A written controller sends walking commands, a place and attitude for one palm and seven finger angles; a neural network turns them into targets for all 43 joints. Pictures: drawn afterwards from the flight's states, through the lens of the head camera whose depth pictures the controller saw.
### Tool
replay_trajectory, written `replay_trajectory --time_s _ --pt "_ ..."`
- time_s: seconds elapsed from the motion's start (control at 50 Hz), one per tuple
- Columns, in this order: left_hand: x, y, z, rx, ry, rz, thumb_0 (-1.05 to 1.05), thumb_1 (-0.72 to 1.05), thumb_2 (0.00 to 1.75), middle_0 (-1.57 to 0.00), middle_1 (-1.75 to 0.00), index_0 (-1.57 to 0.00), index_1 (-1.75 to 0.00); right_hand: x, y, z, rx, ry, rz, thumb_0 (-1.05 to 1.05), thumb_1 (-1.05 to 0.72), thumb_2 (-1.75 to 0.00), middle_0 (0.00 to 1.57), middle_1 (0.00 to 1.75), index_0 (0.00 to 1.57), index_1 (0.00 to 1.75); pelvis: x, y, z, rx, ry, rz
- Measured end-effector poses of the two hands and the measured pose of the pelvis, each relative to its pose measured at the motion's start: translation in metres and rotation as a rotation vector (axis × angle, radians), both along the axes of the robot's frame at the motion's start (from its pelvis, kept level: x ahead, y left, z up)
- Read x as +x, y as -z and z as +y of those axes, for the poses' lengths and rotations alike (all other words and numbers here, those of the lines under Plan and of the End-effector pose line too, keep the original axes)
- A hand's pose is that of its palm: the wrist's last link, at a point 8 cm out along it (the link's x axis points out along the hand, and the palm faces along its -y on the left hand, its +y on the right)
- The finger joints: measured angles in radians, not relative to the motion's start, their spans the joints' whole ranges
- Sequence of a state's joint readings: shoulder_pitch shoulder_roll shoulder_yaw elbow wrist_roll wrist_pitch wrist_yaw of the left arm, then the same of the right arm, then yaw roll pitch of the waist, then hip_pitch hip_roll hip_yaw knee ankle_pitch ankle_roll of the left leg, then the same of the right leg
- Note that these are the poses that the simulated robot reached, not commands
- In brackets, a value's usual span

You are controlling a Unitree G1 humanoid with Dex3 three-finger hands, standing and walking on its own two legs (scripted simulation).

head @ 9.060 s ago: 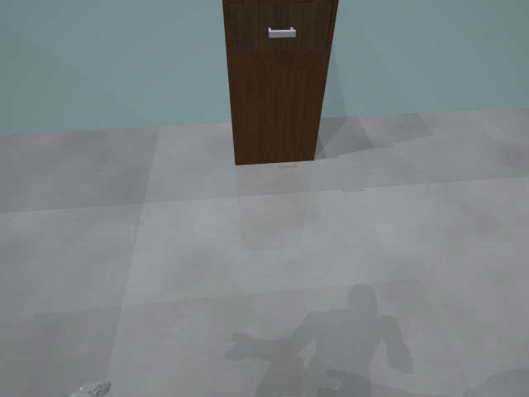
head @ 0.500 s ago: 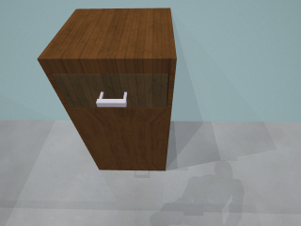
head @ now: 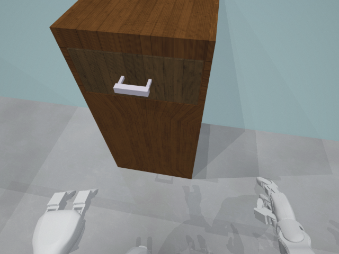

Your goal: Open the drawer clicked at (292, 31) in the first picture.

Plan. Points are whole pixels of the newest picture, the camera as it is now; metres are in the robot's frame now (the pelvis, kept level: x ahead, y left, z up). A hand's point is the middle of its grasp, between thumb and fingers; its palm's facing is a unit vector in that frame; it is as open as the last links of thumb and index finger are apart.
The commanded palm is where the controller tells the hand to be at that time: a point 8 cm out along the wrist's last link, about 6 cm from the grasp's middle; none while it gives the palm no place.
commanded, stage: raise the hand with hooked fingers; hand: left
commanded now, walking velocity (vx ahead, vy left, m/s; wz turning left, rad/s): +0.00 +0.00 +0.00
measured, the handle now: (133, 85) +0.57 +0.24 +0.02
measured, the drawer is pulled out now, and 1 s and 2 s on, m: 0.00 0.00 0.00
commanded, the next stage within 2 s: move the hooked fingers above the handle in 1.38 s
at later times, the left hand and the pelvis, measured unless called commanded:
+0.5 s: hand (85, 164) +0.26 +0.24 +0.07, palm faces +0.09 -0.08 -0.99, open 12.1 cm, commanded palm +0.24 +0.25 +0.12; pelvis +0.00 +0.02 +0.02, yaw -4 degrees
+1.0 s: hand (67, 114) +0.33 +0.29 +0.14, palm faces +0.08 -0.05 -1.00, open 13.8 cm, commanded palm +0.30 +0.28 +0.19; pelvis +0.01 +0.06 +0.04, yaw -3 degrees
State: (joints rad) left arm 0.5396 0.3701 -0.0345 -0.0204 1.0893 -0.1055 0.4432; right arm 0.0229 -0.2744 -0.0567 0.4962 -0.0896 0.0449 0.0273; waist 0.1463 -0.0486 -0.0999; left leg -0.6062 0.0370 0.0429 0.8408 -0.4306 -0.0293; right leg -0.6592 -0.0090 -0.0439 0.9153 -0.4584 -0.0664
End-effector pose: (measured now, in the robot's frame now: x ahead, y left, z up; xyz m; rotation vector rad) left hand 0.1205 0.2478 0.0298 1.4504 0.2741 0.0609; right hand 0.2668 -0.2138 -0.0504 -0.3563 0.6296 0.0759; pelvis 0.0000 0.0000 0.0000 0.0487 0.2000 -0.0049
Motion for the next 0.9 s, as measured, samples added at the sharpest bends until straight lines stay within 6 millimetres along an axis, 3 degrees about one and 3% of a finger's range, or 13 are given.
replay_trajectory --time_s 0.04,0.1,0.2,0.26,0.34,0.44,0.52,0.58,0.66,0.76,0.9 --pt "0.008 -0.012 0.006 0.037 0.005 -0.086 0.01 0.43 0.7 -0.26 -0.59 -0.26 -0.6 0.003 0.012 0.009 0.018 -0.021 0.008 0.01 -0.91 -0.9 0.2 0.3 0.2 0.3 -0.001 0.006 -0.003 -0.005 -0.017 0.002" --pt "0.036 -0.037 0.009 0.085 0.042 -0.232 0.01 0.35 0.67 -0.27 -0.64 -0.27 -0.64 -0.003 0.031 0.022 0.066 -0.03 0.032 0.01 -0.91 -0.9 0.2 0.3 0.2 0.3 -0.004 0.014 -0.005 -0.011 -0.025 0.004" --pt "0.089 -0.066 0.005 0.115 0.034 -0.295 0.01 0.24 0.62 -0.27 -0.71 -0.27 -0.71 -0.042 0.053 0.029 0.166 0.052 0.14 0.01 -0.91 -0.9 0.2 0.3 0.2 0.3 -0.004 0.009 -0.004 -0.01 -0.006 -0.006" --pt "0.106 -0.07 0.0 0.08 0.007 -0.205 0.01 0.18 0.59 -0.27 -0.76 -0.27 -0.76 -0.072 0.057 0.021 0.188 0.136 0.214 0.01 -0.91 -0.9 0.21 0.3 0.2 0.3 -0.001 -0.002 0.0 -0.001 0.033 -0.023" --pt "0.111 -0.07 -0.007 0.036 0.056 -0.088 0.01 0.09 0.55 -0.28 -0.82 -0.28 -0.82 -0.107 0.053 -0.001 0.143 0.233 0.269 0.01 -0.9 -0.9 0.21 0.3 0.2 0.3 0.004 -0.014 0.006 0.002 0.069 -0.044" --pt "0.109 -0.079 -0.011 0.024 0.168 -0.141 0.01 -0.03 0.5 -0.29 -0.89 -0.29 -0.89 -0.13 0.045 -0.029 0.036 0.297 0.291 0.01 -0.91 -0.9 0.21 0.3 0.2 0.3 0.005 -0.019 0.015 -0.012 0.068 -0.059" --pt "0.115 -0.092 0.002 0.054 0.164 -0.256 0.0 -0.12 0.46 -0.3 -0.95 -0.3 -0.95 -0.128 0.038 -0.035 0.003 0.322 0.274 0.01 -0.91 -0.9 0.2 0.3 0.2 0.3 0.004 -0.02 0.023 -0.021 0.06 -0.068" --pt "0.125 -0.101 0.016 0.071 0.106 -0.304 0.0 -0.19 0.43 -0.3 -1.0 -0.3 -1.0 -0.118 0.032 -0.028 0.022 0.33 0.236 0.01 -0.91 -0.9 0.2 0.3 0.19 0.3 0.003 -0.022 0.03 -0.027 0.056 -0.082" --pt "0.14 -0.114 0.024 0.054 0.056 -0.297 0.0 -0.28 0.39 -0.31 -1.06 -0.31 -1.06 -0.097 0.02 -0.006 0.072 0.316 0.168 0.01 -0.91 -0.9 0.2 0.3 0.19 0.3 0.003 -0.026 0.039 -0.032 0.055 -0.113" --pt "0.155 -0.13 0.019 0.044 0.103 -0.253 0.0 -0.39 0.35 -0.31 -1.13 -0.31 -1.13 -0.072 0.002 0.03 0.123 0.256 0.099 0.01 -0.91 -0.9 0.2 0.3 0.19 0.3 0.004 -0.033 0.048 -0.035 0.058 -0.152" --pt "0.172 -0.153 0.029 0.067 0.134 -0.237 0.0 -0.47 0.31 -0.32 -1.18 -0.32 -1.18 -0.06 -0.009 0.065 0.156 0.18 0.097 0.01 -0.91 -0.9 0.2 0.3 0.2 0.3 0.005 -0.039 0.054 -0.044 0.052 -0.184"
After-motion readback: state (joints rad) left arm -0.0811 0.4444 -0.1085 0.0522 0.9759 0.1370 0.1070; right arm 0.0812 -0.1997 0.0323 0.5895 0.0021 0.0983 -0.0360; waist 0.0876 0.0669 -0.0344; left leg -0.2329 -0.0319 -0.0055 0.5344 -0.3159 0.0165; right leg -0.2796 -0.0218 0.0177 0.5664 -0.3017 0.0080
